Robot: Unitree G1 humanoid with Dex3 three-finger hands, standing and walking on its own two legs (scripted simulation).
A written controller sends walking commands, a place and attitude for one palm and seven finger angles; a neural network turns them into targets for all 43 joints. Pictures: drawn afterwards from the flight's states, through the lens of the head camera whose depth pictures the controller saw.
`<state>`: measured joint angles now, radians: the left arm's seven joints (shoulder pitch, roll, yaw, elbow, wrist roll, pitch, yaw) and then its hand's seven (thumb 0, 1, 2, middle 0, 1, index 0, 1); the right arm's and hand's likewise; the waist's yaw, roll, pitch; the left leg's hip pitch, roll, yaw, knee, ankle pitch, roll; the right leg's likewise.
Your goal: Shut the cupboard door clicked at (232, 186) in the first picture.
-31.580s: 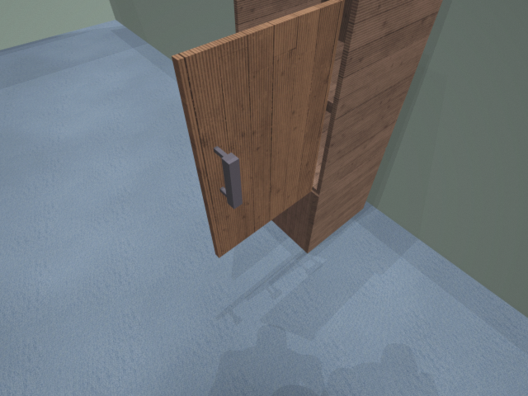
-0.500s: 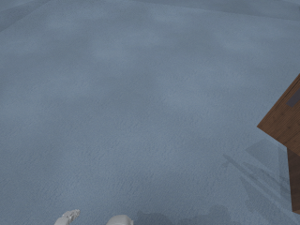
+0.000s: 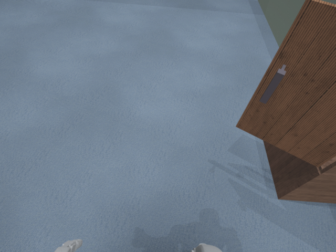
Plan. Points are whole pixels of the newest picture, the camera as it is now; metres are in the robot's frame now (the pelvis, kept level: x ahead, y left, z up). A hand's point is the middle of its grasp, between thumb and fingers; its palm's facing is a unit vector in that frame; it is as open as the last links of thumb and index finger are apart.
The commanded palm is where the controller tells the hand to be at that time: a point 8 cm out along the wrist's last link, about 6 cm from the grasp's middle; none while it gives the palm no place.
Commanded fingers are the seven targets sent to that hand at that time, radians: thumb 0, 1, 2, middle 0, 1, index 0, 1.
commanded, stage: turn to face it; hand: left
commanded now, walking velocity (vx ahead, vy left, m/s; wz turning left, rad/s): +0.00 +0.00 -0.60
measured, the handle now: (273, 84) +0.67 -0.34 -0.02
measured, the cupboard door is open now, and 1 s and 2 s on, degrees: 61 61 61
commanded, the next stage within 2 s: take the last steps up to it in 0.78 s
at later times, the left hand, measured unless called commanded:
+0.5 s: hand (107, 239) +0.16 +0.17 -0.18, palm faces -0.24 -0.95 -0.21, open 7.3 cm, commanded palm none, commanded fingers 0.00 0.90 0.90 -0.20 -0.30 -0.20 -0.30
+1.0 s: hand (139, 224) +0.20 +0.09 -0.16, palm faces -0.44 -0.87 -0.24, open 7.3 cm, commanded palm none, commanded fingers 0.00 0.90 0.90 -0.20 -0.30 -0.20 -0.30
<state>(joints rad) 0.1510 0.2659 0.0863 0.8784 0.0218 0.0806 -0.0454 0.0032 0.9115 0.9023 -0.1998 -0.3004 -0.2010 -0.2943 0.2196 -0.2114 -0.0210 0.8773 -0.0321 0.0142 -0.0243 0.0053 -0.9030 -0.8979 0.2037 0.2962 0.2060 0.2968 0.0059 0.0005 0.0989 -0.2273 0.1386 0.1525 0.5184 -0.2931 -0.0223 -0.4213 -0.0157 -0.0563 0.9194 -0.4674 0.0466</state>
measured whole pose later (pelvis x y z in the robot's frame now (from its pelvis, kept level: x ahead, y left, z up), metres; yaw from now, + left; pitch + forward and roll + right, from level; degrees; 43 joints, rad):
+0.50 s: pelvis +0.03 +0.00 -0.01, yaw -17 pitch +1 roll +0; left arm 0.20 0.25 0.07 0.90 0.02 0.07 -0.01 0.00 0.91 0.90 -0.20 -0.30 -0.21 -0.30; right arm 0.16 -0.22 -0.02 0.85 -0.02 0.01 -0.02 0.01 -0.91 -0.90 0.20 0.30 0.20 0.30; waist 0.01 -0.04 0.06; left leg -0.34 0.05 0.06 0.60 -0.28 -0.01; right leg -0.36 0.04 0.10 0.76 -0.46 0.01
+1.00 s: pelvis +0.05 -0.05 +0.00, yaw -26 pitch +1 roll +1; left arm 0.19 0.19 0.04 0.95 0.03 0.02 0.00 0.00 0.91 0.90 -0.20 -0.30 -0.21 -0.29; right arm 0.24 -0.24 -0.05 0.97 -0.02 0.05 -0.02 0.01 -0.91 -0.90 0.20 0.30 0.20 0.30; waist -0.02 0.02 0.05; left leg -0.44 0.06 0.07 0.95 -0.44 -0.08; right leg -0.19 0.00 -0.02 0.48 -0.30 -0.03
